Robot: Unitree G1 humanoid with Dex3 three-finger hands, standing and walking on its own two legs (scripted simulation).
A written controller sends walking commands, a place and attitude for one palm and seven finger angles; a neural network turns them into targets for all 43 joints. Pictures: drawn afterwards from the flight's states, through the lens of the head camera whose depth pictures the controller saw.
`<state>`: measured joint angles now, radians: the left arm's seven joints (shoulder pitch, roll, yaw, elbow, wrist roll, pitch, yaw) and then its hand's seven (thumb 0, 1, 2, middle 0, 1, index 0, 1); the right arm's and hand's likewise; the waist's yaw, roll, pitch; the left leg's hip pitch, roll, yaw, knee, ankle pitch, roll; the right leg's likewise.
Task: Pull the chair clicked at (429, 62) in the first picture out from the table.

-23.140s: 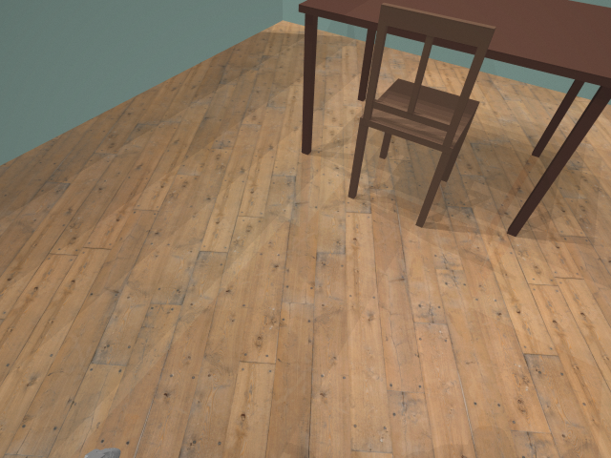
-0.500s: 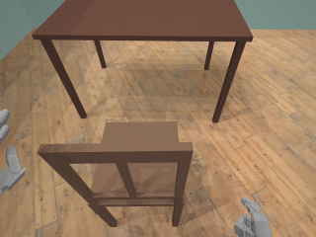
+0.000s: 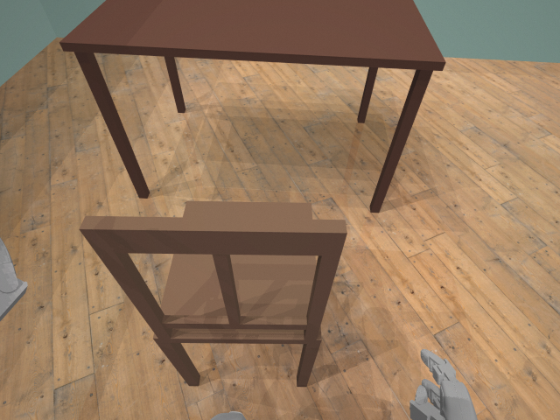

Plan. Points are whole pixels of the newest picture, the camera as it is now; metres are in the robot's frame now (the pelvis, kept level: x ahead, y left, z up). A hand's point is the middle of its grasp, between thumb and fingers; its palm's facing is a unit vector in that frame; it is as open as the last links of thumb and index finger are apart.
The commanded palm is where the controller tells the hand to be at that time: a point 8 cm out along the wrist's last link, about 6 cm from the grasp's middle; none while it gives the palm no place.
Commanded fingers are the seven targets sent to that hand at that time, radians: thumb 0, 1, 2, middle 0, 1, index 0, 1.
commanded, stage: step back with the hand held close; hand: left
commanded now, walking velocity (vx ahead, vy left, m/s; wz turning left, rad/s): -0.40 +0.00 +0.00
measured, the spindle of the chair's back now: (228, 290) +0.34 +0.12 -0.09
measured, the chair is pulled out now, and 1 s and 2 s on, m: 0.61 0.61 0.61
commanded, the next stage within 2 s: stop stepping back and stand still in 0.88 s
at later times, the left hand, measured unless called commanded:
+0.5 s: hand (50, 309) +0.18 +0.23 +0.18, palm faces +0.37 -0.79 -0.50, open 7.4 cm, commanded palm +0.11 +0.28 +0.19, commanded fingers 0.00 0.90 0.90 -0.20 -0.30 -0.20 -0.30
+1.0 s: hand out of the picture +0.09 +0.21 +0.19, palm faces +0.37 -0.76 -0.53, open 7.4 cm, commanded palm +0.02 +0.25 +0.19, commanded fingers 0.00 0.90 0.90 -0.20 -0.30 -0.20 -0.30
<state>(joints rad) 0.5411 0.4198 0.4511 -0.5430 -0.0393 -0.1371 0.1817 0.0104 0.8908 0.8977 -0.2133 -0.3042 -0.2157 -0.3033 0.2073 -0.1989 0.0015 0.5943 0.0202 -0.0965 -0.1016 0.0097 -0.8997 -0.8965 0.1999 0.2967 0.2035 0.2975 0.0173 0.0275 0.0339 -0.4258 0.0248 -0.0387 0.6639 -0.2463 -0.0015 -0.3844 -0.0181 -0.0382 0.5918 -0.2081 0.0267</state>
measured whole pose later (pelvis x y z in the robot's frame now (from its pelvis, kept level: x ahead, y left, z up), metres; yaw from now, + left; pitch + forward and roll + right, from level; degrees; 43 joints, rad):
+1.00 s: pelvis -0.12 -0.05 +0.01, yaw -1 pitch +1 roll -3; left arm 0.56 0.46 0.46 -0.58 -0.07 -0.22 0.13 0.01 0.89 0.90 -0.21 -0.30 -0.22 -0.30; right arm 0.12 -0.16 -0.01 0.65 -0.01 -0.14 -0.04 0.01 -0.90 -0.90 0.20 0.30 0.21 0.30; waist 0.02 0.06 0.07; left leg -0.44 0.11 -0.05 0.61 -0.21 -0.04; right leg -0.28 0.04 -0.08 0.49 -0.24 -0.01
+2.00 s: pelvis -0.15 -0.03 +0.01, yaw +3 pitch +0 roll +0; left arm 0.24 0.18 0.04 0.64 0.02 0.07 0.02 0.00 0.91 0.90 -0.20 -0.30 -0.20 -0.30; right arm 0.20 -0.20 0.00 0.84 -0.02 -0.02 0.00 0.01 -0.90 -0.90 0.20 0.30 0.20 0.30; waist -0.02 -0.01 0.04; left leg -0.21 -0.03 0.00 0.54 -0.33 0.02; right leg -0.31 -0.04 -0.02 0.55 -0.24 0.02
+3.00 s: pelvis -0.15 -0.05 +0.02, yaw +2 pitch -1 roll +0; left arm 0.32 0.11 0.00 1.09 0.01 0.02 0.03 0.00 0.92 0.90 -0.20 -0.30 -0.20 -0.30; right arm 0.37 -0.10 0.01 1.09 -0.01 -0.01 -0.04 0.00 -0.91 -0.90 0.20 0.30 0.20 0.30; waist 0.00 0.01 0.05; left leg -0.13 0.01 0.00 0.45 -0.30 -0.01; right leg -0.24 0.00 -0.03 0.45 -0.19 -0.02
